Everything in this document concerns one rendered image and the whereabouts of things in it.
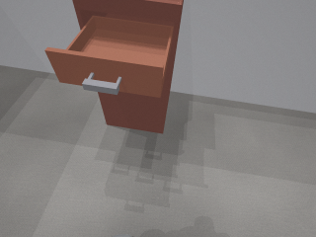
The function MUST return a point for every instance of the cabinet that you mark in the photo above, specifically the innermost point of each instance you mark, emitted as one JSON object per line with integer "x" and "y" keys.
{"x": 129, "y": 110}

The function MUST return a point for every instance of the handle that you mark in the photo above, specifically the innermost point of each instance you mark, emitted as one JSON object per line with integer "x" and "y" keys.
{"x": 101, "y": 86}

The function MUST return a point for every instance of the drawer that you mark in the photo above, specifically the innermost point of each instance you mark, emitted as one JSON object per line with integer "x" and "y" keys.
{"x": 110, "y": 48}

